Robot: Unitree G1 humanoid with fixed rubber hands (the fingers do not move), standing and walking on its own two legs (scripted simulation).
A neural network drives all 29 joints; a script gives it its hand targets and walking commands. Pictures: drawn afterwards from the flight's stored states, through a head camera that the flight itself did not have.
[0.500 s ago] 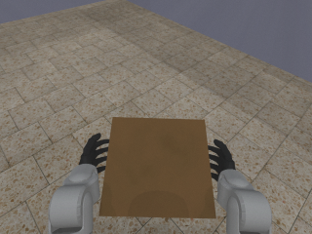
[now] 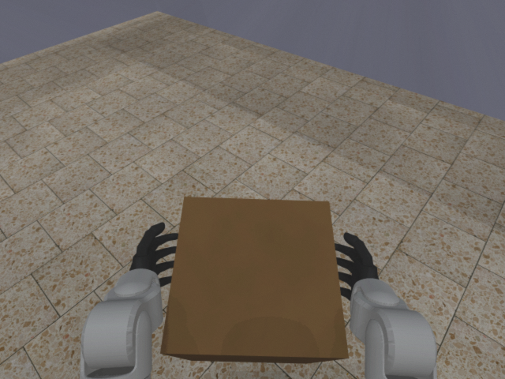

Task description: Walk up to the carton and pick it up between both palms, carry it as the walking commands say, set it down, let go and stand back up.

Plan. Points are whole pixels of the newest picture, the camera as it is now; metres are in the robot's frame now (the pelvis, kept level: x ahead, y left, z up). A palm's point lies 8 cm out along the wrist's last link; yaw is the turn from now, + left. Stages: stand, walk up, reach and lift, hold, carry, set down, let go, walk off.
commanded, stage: carry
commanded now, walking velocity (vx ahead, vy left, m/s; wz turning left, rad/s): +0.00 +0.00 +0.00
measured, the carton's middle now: (252, 290) +0.27 +0.00 +0.00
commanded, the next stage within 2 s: hold in 1.66 s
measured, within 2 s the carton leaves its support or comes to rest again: neither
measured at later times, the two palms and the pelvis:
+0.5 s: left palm (115, 321) +0.19 +0.17 +0.10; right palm (350, 302) +0.21 -0.12 +0.10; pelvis -0.05 +0.00 +0.00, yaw +5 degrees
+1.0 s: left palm (125, 317) +0.20 +0.16 +0.09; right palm (355, 304) +0.21 -0.13 +0.09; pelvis -0.04 +0.00 +0.00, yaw +4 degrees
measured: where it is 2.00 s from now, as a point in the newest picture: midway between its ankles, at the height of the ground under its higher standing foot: outside the picture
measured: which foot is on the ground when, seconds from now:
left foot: up 0.00-0.38, down 0.40-1.00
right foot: down 0.00-0.46, up 0.48-0.66, down 0.68-1.00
